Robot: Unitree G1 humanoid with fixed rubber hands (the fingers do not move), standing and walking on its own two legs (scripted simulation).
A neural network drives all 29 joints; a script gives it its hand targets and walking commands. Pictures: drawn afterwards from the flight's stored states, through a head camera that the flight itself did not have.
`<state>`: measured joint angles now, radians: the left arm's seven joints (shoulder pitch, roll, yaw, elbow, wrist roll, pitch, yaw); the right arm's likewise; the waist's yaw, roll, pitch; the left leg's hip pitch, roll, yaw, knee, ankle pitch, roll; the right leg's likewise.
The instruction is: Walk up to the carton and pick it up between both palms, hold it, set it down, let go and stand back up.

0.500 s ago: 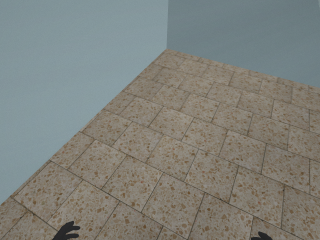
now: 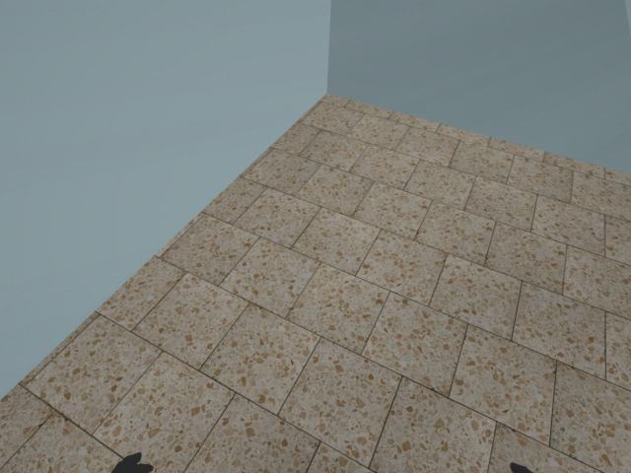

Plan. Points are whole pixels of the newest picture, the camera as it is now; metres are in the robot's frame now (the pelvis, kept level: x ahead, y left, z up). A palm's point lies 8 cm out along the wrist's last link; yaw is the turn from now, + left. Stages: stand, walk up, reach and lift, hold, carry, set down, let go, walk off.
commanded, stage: stand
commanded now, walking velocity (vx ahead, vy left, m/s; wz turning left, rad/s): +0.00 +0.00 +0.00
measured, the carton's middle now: out of the picture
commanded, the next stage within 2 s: none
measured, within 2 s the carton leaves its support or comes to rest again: neither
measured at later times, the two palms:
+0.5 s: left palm out of the picture +0.10 +0.28 -0.11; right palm out of the picture +0.09 -0.27 -0.10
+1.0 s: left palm out of the picture +0.09 +0.28 -0.11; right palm out of the picture +0.09 -0.27 -0.10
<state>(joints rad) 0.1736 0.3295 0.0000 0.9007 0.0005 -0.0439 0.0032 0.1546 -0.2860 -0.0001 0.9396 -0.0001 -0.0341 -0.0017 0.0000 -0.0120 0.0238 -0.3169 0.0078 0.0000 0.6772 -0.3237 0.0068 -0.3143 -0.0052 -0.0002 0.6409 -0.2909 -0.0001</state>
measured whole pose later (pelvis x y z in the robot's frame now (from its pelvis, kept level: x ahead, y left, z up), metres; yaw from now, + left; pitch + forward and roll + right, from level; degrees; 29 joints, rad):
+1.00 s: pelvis -0.01 +0.00 +0.01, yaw +0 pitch -1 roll -1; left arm 0.15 0.33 0.00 0.96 0.00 -0.04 0.00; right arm 0.13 -0.29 0.00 1.00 0.00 -0.03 0.00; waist 0.00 0.00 0.02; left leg -0.31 0.01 0.00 0.59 -0.26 0.01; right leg -0.31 0.00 0.00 0.55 -0.23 0.00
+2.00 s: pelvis +0.00 +0.00 +0.01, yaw +0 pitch -1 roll -1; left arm 0.14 0.33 0.00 0.98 0.00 -0.04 0.00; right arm 0.13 -0.29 0.00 1.02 0.00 -0.03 0.01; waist 0.00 0.00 0.02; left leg -0.29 0.01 0.00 0.56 -0.26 0.01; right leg -0.28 0.00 0.00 0.52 -0.22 0.00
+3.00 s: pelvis +0.00 +0.00 +0.01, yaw +0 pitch -1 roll -1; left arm 0.13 0.33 0.00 0.98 0.00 -0.04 0.00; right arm 0.12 -0.29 0.00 1.02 0.00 -0.03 0.00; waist 0.00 0.01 0.02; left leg -0.27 0.01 0.00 0.54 -0.25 0.01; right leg -0.27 0.00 0.00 0.50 -0.22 0.00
